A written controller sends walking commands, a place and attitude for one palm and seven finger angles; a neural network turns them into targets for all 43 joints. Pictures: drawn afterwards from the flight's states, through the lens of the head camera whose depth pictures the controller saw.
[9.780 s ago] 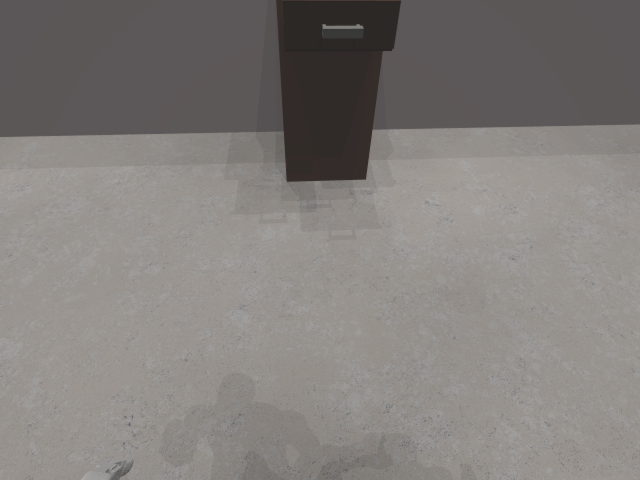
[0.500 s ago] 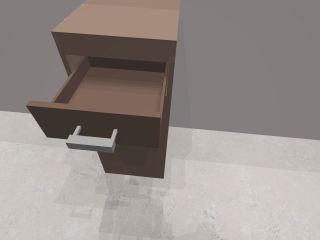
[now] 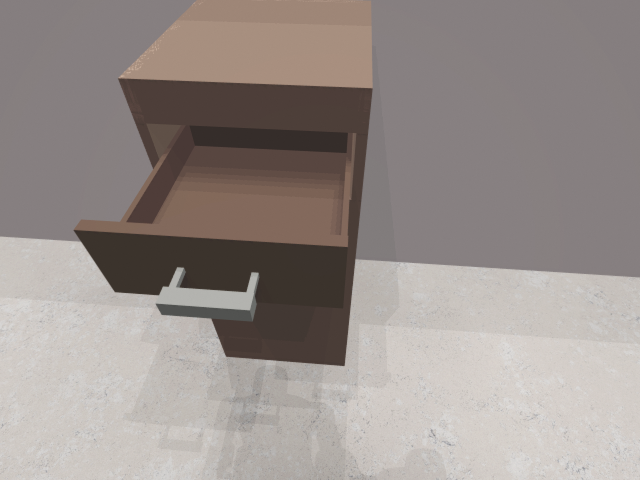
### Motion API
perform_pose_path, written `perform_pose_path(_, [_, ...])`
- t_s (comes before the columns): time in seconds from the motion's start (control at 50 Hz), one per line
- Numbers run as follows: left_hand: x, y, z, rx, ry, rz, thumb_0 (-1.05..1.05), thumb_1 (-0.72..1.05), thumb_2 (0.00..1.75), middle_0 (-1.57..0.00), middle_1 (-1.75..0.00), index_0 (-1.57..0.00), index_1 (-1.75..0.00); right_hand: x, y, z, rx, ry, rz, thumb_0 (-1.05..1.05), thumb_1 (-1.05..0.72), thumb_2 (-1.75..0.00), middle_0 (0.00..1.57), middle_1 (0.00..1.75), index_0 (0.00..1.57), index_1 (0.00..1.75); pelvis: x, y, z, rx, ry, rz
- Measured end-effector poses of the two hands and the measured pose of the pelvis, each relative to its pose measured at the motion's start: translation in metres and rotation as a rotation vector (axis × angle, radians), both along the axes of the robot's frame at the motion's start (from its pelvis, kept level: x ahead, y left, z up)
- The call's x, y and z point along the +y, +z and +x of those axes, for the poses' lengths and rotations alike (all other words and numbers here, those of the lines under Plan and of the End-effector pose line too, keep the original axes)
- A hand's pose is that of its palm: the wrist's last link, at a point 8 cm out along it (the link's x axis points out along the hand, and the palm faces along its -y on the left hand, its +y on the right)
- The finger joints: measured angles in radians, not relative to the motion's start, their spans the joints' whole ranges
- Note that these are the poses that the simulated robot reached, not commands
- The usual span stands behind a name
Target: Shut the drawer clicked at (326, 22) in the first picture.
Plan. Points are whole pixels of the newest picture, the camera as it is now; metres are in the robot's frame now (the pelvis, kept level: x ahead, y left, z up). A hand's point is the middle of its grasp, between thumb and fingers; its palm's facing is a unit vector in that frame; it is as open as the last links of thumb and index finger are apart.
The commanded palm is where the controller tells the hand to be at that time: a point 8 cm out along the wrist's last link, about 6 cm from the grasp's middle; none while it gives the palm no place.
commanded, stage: look again from close up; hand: left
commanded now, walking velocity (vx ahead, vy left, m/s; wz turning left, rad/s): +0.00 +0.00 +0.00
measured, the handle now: (212, 290) +0.35 +0.17 +0.05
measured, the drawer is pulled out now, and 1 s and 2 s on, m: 0.26 0.26 0.26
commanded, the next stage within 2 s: raise the hand and make a fist in 0.06 s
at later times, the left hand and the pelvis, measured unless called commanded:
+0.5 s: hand (217, 447) +0.17 +0.13 +0.00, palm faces -0.01 -1.00 +0.02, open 6.5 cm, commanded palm +0.10 +0.21 -0.02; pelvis +0.00 -0.03 -0.03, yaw +0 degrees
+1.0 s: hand (191, 411) +0.19 +0.16 +0.04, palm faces +0.04 -1.00 -0.07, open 3.8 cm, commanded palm +0.12 +0.21 +0.05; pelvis +0.00 -0.06 -0.04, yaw +0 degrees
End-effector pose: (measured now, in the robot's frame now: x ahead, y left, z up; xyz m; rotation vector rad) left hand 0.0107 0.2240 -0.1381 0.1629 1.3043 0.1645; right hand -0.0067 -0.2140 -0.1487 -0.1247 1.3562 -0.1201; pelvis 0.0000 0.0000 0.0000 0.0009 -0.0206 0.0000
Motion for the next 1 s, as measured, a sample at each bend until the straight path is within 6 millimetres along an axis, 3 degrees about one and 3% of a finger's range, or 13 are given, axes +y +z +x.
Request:
perform_pose_path(0.2, [-0.001, 0.000, 0.006, 0.013, 0.047, -0.018, 0.01, 0.92, 0.90, -0.20, -0.30, -0.20, -0.30, -0.005, 0.007, 0.015, -0.007, 0.001, -0.028, 0.01, -0.92, -0.90, 0.20, 0.30, 0.20, 0.30, 0.002, 0.000, 0.007, 0.003, -0.001, -0.005])
perform_pose_path(0.28, [0.016, 0.064, 0.081, -0.482, 0.083, 0.064, 0.03, 0.95, 0.90, -0.22, -0.32, -0.22, -0.32, -0.024, 0.025, 0.053, -0.291, 0.012, -0.096, 0.02, -0.93, -0.89, 0.21, 0.30, 0.21, 0.30, -0.002, -0.003, 0.010, 0.012, 0.000, 0.018])
perform_pose_path(0.34, [0.006, 0.124, 0.138, -0.836, 0.036, 0.056, 0.03, 0.94, 0.90, -0.24, -0.36, -0.24, -0.35, -0.038, 0.036, 0.095, -0.503, 0.032, -0.115, 0.02, -0.92, -0.90, 0.21, 0.30, 0.20, 0.30, -0.002, -0.007, 0.009, 0.022, 0.018, 0.009])
perform_pose_path(0.4, [-0.015, 0.164, 0.168, -1.130, -0.047, -0.030, 0.02, 0.94, 0.90, -0.28, -0.40, -0.28, -0.39, -0.048, 0.052, 0.137, -0.679, 0.038, -0.119, 0.02, -0.92, -0.90, 0.21, 0.30, 0.20, 0.30, -0.007, -0.014, 0.007, 0.063, 0.006, 0.003])
perform_pose_path(0.46, [-0.031, 0.156, 0.156, -1.235, -0.095, -0.139, 0.01, 0.93, 0.90, -0.33, -0.45, -0.31, -0.44, -0.056, 0.071, 0.173, -0.801, 0.064, -0.118, 0.01, -0.91, -0.90, 0.20, 0.30, 0.20, 0.30, -0.018, -0.025, 0.003, 0.100, -0.008, 0.007])
perform_pose_path(0.56, [-0.037, 0.111, 0.094, -1.110, -0.181, -0.185, 0.01, 0.91, 0.90, -0.43, -0.56, -0.41, -0.54, -0.064, 0.090, 0.219, -0.919, 0.190, -0.143, 0.01, -0.91, -0.90, 0.20, 0.30, 0.20, 0.30, -0.036, -0.047, -0.005, 0.144, 0.006, 0.001])
perform_pose_path(0.6, [-0.028, 0.108, 0.073, -1.091, -0.144, -0.130, 0.01, 0.91, 0.90, -0.47, -0.60, -0.46, -0.58, -0.064, 0.089, 0.231, -0.944, 0.226, -0.144, 0.01, -0.91, -0.90, 0.20, 0.30, 0.20, 0.30, -0.042, -0.054, -0.008, 0.153, 0.020, -0.009])
perform_pose_path(0.64, [-0.017, 0.119, 0.061, -1.141, -0.094, -0.049, 0.02, 0.90, 0.90, -0.52, -0.64, -0.50, -0.63, -0.060, 0.083, 0.239, -0.957, 0.248, -0.131, 0.01, -0.91, -0.90, 0.20, 0.30, 0.20, 0.30, -0.046, -0.059, -0.010, 0.158, 0.036, -0.022])
perform_pose_path(0.7, [-0.011, 0.147, 0.065, -1.314, -0.073, 0.040, 0.02, 0.90, 0.90, -0.57, -0.71, -0.56, -0.69, -0.051, 0.066, 0.239, -0.955, 0.265, -0.087, 0.01, -0.91, -0.90, 0.20, 0.30, 0.20, 0.30, -0.051, -0.066, -0.014, 0.161, 0.058, -0.040])
perform_pose_path(0.76, [-0.023, 0.167, 0.091, -1.446, -0.157, 0.000, 0.02, 0.90, 0.90, -0.63, -0.77, -0.62, -0.76, -0.041, 0.047, 0.227, -0.926, 0.254, -0.032, 0.01, -0.91, -0.90, 0.20, 0.30, 0.20, 0.30, -0.055, -0.069, -0.019, 0.157, 0.066, -0.048])
perform_pose_path(0.86, [-0.048, 0.162, 0.147, -1.277, -0.366, -0.186, 0.01, 0.90, 0.90, -0.73, -0.88, -0.73, -0.87, -0.042, 0.028, 0.186, -0.816, 0.136, 0.010, 0.01, -0.90, -0.90, 0.21, 0.30, 0.21, 0.30, -0.059, -0.060, -0.017, 0.149, 0.043, -0.024])
perform_pose_path(0.92, [-0.041, 0.161, 0.161, -1.161, -0.310, -0.201, 0.01, 0.90, 0.90, -0.79, -0.94, -0.79, -0.93, -0.054, 0.027, 0.162, -0.751, 0.040, -0.015, 0.01, -0.90, -0.89, 0.21, 0.30, 0.21, 0.30, -0.059, -0.050, -0.010, 0.135, 0.023, -0.008])
perform_pose_path(1.0, [-0.014, 0.183, 0.155, -1.204, -0.161, -0.082, 0.02, 0.90, 0.90, -0.87, -1.03, -0.87, -1.02, -0.074, 0.030, 0.140, -0.685, -0.029, -0.078, 0.01, -0.90, -0.90, 0.21, 0.30, 0.21, 0.30, -0.056, -0.040, 0.002, 0.123, 0.005, 0.002])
